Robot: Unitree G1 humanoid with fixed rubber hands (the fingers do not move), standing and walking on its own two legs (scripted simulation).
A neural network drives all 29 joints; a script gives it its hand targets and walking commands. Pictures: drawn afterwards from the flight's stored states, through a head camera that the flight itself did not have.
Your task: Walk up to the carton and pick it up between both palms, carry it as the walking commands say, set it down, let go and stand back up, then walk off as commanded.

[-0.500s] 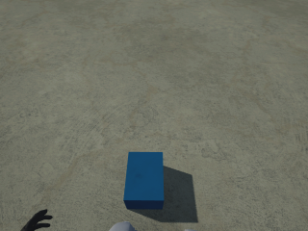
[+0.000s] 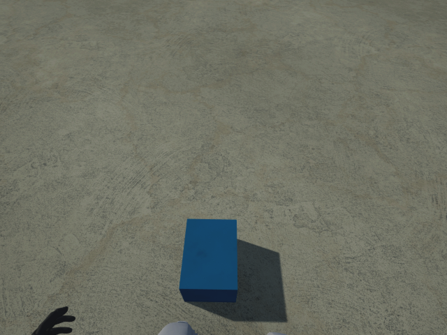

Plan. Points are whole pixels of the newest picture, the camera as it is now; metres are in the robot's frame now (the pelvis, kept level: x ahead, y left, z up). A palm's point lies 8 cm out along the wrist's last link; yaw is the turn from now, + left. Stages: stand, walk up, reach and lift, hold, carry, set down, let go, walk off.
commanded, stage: walk up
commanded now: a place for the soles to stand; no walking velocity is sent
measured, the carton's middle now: (211, 259) +0.49 +0.08 -0.64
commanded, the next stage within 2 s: none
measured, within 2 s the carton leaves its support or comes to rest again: neither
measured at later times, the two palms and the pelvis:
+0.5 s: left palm out of the picture +0.10 +0.34 -0.08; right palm out of the picture +0.07 -0.33 -0.10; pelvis +0.00 +0.00 +0.00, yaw +1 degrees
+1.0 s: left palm out of the picture +0.08 +0.35 -0.08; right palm out of the picture +0.08 -0.32 -0.10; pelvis -0.01 +0.00 +0.00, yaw +3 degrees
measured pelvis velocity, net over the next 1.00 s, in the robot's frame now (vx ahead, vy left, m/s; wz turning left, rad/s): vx -0.01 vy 0.00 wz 0.06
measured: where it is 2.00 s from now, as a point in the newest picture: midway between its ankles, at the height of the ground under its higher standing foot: outside the picture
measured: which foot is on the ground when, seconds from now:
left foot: down 0.00-1.00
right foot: down 0.00-1.00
